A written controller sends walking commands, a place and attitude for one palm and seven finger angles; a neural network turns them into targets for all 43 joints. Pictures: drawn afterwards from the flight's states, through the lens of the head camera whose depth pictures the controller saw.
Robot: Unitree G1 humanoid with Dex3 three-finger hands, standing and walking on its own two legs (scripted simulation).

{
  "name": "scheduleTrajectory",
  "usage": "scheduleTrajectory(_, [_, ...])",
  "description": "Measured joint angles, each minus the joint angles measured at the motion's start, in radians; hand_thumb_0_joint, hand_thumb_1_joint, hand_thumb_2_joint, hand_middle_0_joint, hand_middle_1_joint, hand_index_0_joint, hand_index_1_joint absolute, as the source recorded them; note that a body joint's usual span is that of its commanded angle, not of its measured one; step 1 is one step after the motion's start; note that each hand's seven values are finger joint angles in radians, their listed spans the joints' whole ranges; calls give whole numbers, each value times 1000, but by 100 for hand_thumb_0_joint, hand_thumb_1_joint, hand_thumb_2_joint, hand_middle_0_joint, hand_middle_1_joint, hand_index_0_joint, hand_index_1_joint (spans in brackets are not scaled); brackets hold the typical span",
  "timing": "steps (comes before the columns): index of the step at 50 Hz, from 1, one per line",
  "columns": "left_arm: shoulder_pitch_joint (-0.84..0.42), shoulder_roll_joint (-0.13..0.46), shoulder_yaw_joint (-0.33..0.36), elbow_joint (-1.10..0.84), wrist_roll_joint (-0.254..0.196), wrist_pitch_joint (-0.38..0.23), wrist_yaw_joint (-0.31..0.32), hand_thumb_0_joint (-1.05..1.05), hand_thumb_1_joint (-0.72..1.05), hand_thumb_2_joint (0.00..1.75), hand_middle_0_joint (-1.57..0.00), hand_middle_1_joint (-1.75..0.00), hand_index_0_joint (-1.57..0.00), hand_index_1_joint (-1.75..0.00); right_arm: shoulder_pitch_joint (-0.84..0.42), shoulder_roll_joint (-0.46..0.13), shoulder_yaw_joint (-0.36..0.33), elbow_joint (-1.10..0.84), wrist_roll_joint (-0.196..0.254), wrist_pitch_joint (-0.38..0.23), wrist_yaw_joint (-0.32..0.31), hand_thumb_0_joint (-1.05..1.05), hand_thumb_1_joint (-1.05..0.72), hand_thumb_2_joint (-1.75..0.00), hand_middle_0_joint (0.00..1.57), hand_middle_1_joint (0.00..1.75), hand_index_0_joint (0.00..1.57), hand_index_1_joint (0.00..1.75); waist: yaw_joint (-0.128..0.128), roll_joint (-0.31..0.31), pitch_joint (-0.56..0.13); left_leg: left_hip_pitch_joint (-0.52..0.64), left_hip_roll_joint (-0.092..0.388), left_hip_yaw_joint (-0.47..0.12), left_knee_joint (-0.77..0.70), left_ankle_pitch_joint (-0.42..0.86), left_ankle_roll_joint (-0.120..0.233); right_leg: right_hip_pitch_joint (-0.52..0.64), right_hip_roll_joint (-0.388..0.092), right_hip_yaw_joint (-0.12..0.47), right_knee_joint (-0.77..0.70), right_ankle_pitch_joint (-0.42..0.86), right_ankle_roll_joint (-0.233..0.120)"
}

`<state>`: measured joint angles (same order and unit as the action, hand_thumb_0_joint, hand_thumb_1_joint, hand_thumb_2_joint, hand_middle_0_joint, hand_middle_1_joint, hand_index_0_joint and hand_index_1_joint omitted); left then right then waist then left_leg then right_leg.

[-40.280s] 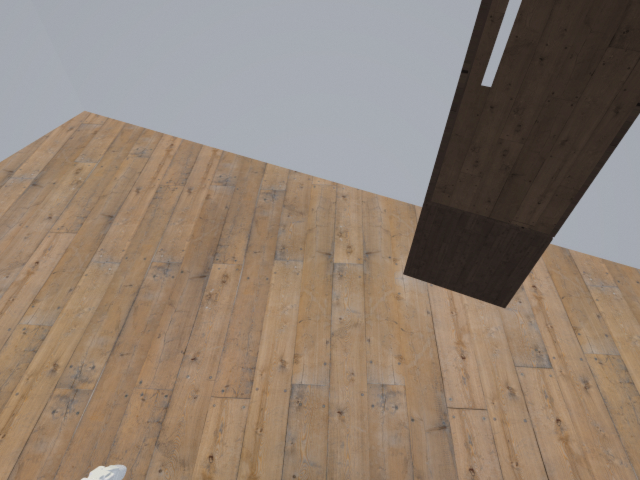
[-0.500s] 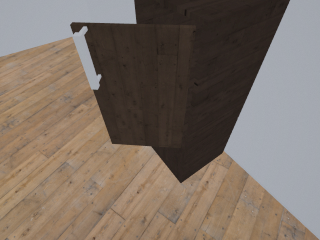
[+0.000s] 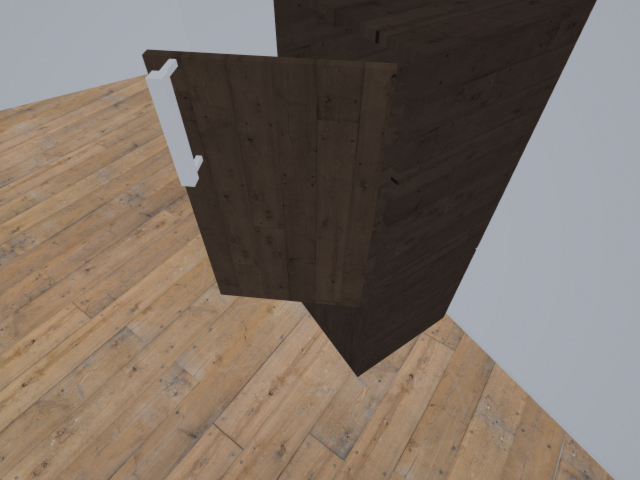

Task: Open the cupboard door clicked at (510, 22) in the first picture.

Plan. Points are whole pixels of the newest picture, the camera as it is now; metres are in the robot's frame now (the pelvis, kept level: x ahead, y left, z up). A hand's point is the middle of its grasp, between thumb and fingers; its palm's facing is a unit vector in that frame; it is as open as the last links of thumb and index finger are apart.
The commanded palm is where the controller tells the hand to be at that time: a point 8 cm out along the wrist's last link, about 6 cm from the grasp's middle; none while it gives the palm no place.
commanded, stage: raise the hand with hooked fingers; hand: left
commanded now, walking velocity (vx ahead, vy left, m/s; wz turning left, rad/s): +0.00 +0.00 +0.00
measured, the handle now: (180, 126) +0.55 +0.25 +0.16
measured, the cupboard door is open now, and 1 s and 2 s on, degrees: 50 50 50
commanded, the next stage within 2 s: none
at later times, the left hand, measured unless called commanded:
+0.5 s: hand (170, 463) +0.14 +0.18 -0.01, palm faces +0.00 -1.00 +0.02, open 8.6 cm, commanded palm +0.13 +0.25 +0.00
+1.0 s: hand (92, 382) +0.20 +0.26 +0.06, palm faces +0.01 -1.00 -0.06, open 11.7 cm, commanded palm +0.17 +0.31 +0.08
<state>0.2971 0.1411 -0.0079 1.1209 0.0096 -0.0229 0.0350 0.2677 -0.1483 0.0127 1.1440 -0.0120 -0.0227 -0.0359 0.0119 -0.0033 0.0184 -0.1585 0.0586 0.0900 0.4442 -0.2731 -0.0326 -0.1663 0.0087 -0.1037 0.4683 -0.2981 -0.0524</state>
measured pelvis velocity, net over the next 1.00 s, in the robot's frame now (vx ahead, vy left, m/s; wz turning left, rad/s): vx -0.04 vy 0.04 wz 0.02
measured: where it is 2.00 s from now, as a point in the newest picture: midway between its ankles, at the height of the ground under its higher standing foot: outside the picture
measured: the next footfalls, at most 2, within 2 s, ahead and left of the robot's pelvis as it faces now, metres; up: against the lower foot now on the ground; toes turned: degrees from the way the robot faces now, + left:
none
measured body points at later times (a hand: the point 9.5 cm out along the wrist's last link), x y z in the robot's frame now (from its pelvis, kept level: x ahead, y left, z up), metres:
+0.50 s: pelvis -0.04 +0.01 -0.05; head -0.02 +0.02 +0.40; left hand +0.14 +0.24 -0.01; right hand +0.20 -0.23 -0.07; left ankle -0.03 +0.14 -0.74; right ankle -0.03 -0.08 -0.74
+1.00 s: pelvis -0.04 +0.04 -0.02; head -0.02 +0.04 +0.43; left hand +0.19 +0.32 +0.07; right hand +0.10 -0.21 -0.10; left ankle -0.03 +0.14 -0.74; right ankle -0.03 -0.08 -0.74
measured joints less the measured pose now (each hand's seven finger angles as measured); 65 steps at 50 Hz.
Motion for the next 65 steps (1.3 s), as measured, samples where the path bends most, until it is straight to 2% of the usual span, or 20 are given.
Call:
scheduleTrajectory(4, [-2,-2,1,-1,2,-5,8,1,91,90,-20,-30,-20,-30,-5,-6,-2,-6,2,4,1,1,-92,-90,20,30,20,30,1,6,0,-17,8,-2,29,-5,0,0,6,-4,-7,2,2])
scheduleTrajectory(5, [49,3,-4,-155,-40,63,20,2,93,90,-20,-30,-20,-30,7,-16,2,-49,14,-5,-3,1,-93,-90,20,30,20,30,3,12,9,-22,11,-6,44,-12,8,-5,10,-1,-1,3,4])
scheduleTrajectory(6, [113,17,2,-340,-70,95,32,3,94,90,-20,-30,-20,-31,29,-26,5,-97,22,-47,-16,1,-93,-90,20,30,20,30,8,14,12,-16,10,-3,39,-24,8,-11,10,4,13,-2,3])
scheduleTrajectory(9, [214,39,5,-749,-139,38,78,5,95,89,-20,-31,-20,-32,64,-60,-16,-212,54,-178,-44,2,-93,-90,20,30,20,30,-7,36,-10,-45,-12,-19,60,-29,10,-38,-15,-10,53,-23,9])
scheduleTrajectory(11, [198,35,20,-912,-164,-31,64,5,92,88,-20,-32,-20,-33,47,-88,-30,-275,49,-228,-48,1,-92,-90,20,30,20,30,-24,53,-37,-99,-24,-34,102,-35,19,-84,-31,-24,94,-37,16])
scheduleTrajectory(13, [142,23,43,-991,-179,-136,12,4,89,87,-20,-34,-20,-35,13,-109,-45,-339,39,-257,-40,1,-92,-90,20,30,20,30,-31,58,-69,-170,-30,-36,158,-49,24,-156,-43,-25,155,-55,19])
scheduleTrajectory(15, [87,4,63,-1020,-201,-262,-76,3,84,86,-20,-36,-20,-37,-30,-118,-58,-402,30,-272,-22,1,-92,-90,20,30,20,30,-28,47,-100,-248,-30,-26,224,-70,25,-243,-49,-13,232,-78,18])
scheduleTrajectory(17, [54,-11,75,-1022,-220,-388,-193,2,80,84,-20,-39,-20,-39,-74,-119,-70,-464,25,-274,2,1,-91,-90,20,30,20,30,-24,25,-118,-324,-25,-15,302,-97,24,-327,-51,0,315,-103,16])
scheduleTrajectory(19, [48,-10,83,-1022,-225,-463,-300,2,75,82,-20,-41,-20,-42,-109,-120,-77,-530,27,-261,21,1,-91,-90,20,30,20,30,-16,3,-123,-386,-20,-9,375,-126,23,-394,-52,10,390,-129,12])
scheduleTrajectory(20, [56,-5,86,-1027,-229,-470,-335,2,72,81,-21,-43,-21,-44,-121,-121,-79,-562,31,-249,24,1,-91,-90,20,30,20,30,-11,-5,-123,-408,-18,-7,404,-137,19,-417,-52,12,420,-141,10])
scheduleTrajectory(23, [108,11,96,-1051,-248,-415,-362,1,65,79,-22,-47,-22,-48,-138,-123,-77,-639,42,-208,16,1,-91,-90,20,30,20,30,7,-19,-117,-443,-15,-12,464,-160,23,-446,-53,10,472,-162,10])
scheduleTrajectory(26, [159,29,116,-1085,-245,-369,-314,1,57,76,-23,-51,-23,-52,-128,-119,-66,-679,45,-190,2,1,-91,-90,20,30,20,30,24,-13,-108,-460,-10,-35,496,-172,27,-444,-49,-12,479,-166,10])
scheduleTrajectory(30, [147,66,138,-1139,-246,-388,-283,2,47,72,-23,-57,-23,-58,-99,-106,-24,-664,41,-201,-13,1,-91,-90,20,30,20,30,37,4,-92,-479,-6,-70,519,-172,28,-432,-44,-46,467,-158,11])
scheduleTrajectory(33, [65,93,142,-1138,-260,-384,-316,2,40,69,-23,-62,-23,-63,-80,-92,16,-621,47,-210,-20,1,-91,-90,20,30,20,30,35,23,-75,-478,-6,-87,517,-164,30,-415,-41,-63,444,-143,12])
scheduleTrajectory(38, [-55,135,174,-1084,-289,-264,-375,1,28,64,-24,-69,-24,-70,-37,-63,61,-559,56,-207,-29,1,-90,-90,20,30,20,30,7,40,-65,-431,-6,-71,452,-134,38,-373,-37,-49,374,-102,22])
scheduleTrajectory(41, [-65,149,217,-1064,-315,-204,-375,1,22,61,-25,-74,-25,-75,-2,-61,65,-546,57,-211,-31,1,-90,-90,21,30,21,30,-15,42,-69,-388,-8,-48,398,-115,45,-343,-35,-28,325,-78,30])
scheduleTrajectory(44, [-63,158,257,-1065,-330,-188,-369,1,15,58,-25,-78,-25,-79,30,-77,55,-542,56,-224,-32,1,-90,-90,21,30,21,30,-22,40,-65,-348,-11,-31,355,-102,50,-310,-35,-13,286,-61,36])
scheduleTrajectory(49, [-74,164,288,-1081,-337,-191,-372,1,3,53,-26,-86,-26,-87,49,-120,31,-527,60,-253,-33,1,-90,-90,20,30,20,30,-14,37,-56,-301,-20,-23,311,-89,60,-264,-41,-5,241,-44,46])
scheduleTrajectory(54, [-111,178,300,-1073,-332,-152,-392,1,-9,48,-27,-93,-27,-94,25,-144,17,-521,67,-267,-44,1,-90,-90,20,30,20,30,-1,31,-47,-251,-29,-21,271,-77,66,-211,-46,-5,198,-30,53])
scheduleTrajectory(65, [-255,232,360,-1024,-338,-37,-436,0,-34,37,-29,-110,-29,-111,-49,-119,54,-540,72,-265,-58,1,-90,-90,20,30,20,30,34,32,-37,-127,-39,-27,163,-37,66,-82,-46,-12,85,11,56])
